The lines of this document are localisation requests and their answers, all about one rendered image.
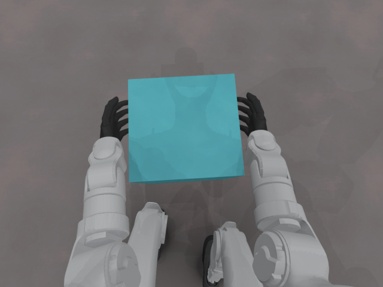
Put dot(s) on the robot right forearm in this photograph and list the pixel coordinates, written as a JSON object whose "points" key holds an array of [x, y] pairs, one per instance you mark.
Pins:
{"points": [[276, 205]]}

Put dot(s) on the robot left hand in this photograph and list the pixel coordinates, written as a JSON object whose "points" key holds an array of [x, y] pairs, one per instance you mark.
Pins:
{"points": [[110, 125]]}

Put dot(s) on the robot right hand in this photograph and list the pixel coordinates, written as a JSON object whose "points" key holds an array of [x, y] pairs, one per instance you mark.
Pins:
{"points": [[256, 119]]}

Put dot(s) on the robot left thigh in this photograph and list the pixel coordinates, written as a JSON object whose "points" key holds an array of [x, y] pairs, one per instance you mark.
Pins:
{"points": [[147, 235]]}

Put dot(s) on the carton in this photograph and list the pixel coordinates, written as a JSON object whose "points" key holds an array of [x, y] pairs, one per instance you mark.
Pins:
{"points": [[184, 129]]}

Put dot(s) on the robot right upper arm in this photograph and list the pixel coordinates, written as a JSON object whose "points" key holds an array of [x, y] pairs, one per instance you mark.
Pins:
{"points": [[287, 259]]}

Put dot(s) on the robot left forearm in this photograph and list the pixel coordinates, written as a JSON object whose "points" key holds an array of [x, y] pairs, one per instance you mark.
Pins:
{"points": [[104, 213]]}

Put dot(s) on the robot left upper arm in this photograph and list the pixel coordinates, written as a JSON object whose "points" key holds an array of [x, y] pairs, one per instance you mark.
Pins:
{"points": [[111, 265]]}

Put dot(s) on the right robot shin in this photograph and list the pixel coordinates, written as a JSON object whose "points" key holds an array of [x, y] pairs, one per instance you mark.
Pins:
{"points": [[215, 270]]}

